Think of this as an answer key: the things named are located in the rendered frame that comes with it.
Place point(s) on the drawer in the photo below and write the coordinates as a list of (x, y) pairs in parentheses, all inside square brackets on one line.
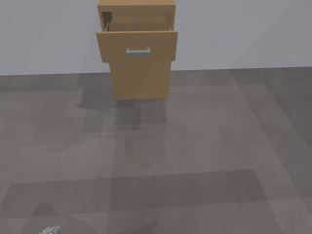
[(114, 42)]

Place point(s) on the handle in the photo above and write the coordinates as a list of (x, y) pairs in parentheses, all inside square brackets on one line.
[(138, 53)]

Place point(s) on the cabinet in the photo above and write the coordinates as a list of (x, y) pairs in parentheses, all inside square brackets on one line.
[(138, 79)]

